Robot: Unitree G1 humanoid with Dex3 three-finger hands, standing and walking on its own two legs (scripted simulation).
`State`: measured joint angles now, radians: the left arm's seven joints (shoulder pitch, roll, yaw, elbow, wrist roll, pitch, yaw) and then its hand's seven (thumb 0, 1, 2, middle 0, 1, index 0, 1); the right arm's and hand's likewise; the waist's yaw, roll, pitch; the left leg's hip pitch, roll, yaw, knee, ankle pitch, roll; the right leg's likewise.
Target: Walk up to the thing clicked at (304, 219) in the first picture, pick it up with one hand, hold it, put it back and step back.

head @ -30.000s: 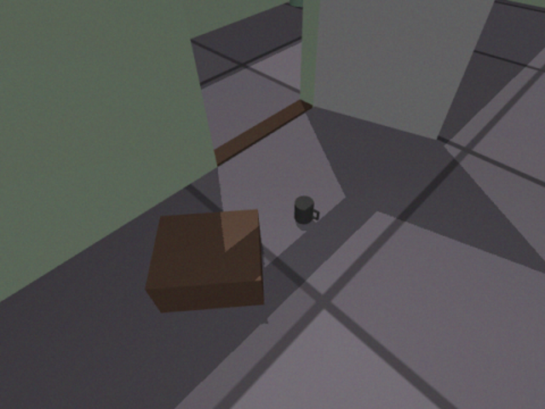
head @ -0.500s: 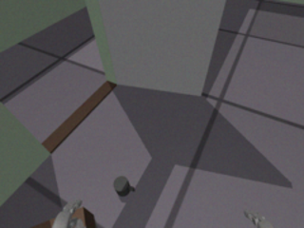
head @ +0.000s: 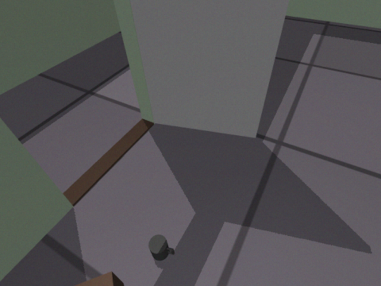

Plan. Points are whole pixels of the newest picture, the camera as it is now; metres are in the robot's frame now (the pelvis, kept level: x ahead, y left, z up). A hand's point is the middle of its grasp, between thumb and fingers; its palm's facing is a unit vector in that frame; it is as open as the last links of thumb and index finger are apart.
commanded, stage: stand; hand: left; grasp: from above
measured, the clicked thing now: (162, 248) +0.45 +0.21 -0.72
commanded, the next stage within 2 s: step back in 1.80 s
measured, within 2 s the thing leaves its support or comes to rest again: neither
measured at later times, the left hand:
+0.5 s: hand out of the picture +0.05 +0.23 -0.16, palm faces +0.02 -0.94 -0.33, open 7.3 cm
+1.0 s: hand out of the picture +0.08 +0.22 -0.15, palm faces +0.02 -0.94 -0.33, open 7.3 cm
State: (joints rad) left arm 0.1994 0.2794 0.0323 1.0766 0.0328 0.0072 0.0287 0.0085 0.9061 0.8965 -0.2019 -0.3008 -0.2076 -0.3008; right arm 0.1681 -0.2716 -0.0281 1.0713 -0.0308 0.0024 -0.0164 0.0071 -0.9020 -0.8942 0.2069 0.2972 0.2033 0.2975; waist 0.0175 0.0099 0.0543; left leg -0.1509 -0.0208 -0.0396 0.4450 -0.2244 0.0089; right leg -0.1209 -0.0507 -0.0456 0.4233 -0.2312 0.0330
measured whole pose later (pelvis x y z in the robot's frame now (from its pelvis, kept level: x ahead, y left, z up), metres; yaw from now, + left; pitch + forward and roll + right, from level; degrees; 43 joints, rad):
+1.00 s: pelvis +0.01 -0.03 +0.01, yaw +0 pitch -3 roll +0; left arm 0.11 0.31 0.03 1.16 0.02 -0.01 0.01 0.01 0.91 0.90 -0.20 -0.30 -0.21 -0.30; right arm 0.12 -0.32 0.00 1.13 -0.02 0.00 -0.01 0.01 -0.90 -0.89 0.21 0.30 0.20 0.30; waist 0.01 0.02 0.05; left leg -0.10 0.02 -0.05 0.33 -0.18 -0.03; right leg -0.08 -0.01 -0.06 0.33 -0.20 0.00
